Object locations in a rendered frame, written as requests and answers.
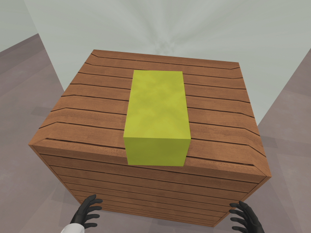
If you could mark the carton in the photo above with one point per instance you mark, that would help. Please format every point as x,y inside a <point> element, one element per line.
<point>157,131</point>

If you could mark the robot right hand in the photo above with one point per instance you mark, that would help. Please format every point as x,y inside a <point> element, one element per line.
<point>250,221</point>

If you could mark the robot left hand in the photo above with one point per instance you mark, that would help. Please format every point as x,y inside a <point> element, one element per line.
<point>81,216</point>

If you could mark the pedestal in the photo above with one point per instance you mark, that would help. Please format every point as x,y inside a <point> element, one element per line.
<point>81,141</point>

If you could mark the robot left forearm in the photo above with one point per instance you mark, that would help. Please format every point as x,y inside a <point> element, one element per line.
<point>73,228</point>

